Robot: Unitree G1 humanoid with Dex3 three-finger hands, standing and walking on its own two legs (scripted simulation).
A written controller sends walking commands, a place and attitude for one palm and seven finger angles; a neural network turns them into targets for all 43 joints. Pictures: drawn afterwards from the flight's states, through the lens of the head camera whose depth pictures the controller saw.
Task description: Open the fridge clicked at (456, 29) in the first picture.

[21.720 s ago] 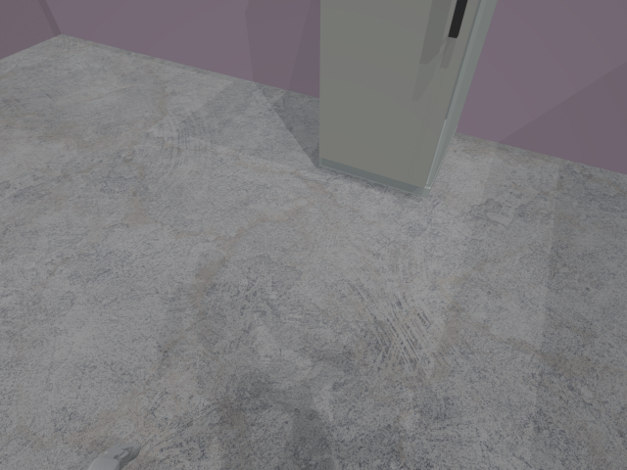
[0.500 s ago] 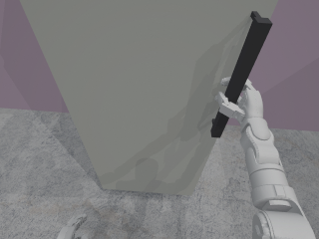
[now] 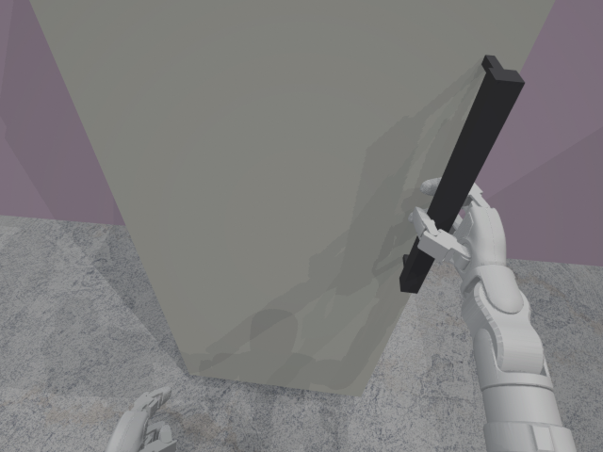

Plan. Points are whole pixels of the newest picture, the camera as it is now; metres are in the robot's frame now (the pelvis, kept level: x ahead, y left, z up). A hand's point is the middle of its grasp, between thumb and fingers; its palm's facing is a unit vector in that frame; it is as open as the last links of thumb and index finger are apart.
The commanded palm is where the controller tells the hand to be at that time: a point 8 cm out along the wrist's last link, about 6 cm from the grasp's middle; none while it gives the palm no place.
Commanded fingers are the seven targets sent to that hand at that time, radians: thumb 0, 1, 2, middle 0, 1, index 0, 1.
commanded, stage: pull the door a little, standing still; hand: right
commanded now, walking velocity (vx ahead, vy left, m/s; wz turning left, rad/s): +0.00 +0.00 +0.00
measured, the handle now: (441, 196) +0.42 -0.14 +0.16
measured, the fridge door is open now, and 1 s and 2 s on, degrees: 2 28 48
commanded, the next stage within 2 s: walk backward, drawing the door open in 0.14 s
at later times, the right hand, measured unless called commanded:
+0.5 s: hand (423, 302) +0.26 -0.10 +0.14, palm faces -0.04 +0.99 -0.14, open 6.8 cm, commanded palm +0.23 -0.16 +0.15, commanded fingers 0.00 -0.90 -0.90 0.45 1.40 0.45 1.40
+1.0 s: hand (381, 401) +0.16 -0.05 +0.14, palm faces -0.01 +0.99 -0.15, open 7.2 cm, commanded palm +0.13 -0.10 +0.15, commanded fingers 0.00 -0.90 -0.90 0.45 1.40 0.45 1.40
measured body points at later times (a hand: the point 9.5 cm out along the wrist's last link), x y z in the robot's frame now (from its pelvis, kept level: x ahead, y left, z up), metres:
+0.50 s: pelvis -0.04 +0.00 +0.00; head -0.02 +0.02 +0.45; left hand +0.16 +0.22 -0.09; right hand +0.26 -0.15 +0.15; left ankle -0.06 +0.10 -0.74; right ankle -0.02 -0.12 -0.74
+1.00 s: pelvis -0.13 +0.05 +0.00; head -0.10 +0.07 +0.44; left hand +0.04 +0.25 -0.12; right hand +0.15 -0.10 +0.15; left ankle -0.07 +0.09 -0.74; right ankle -0.03 -0.12 -0.73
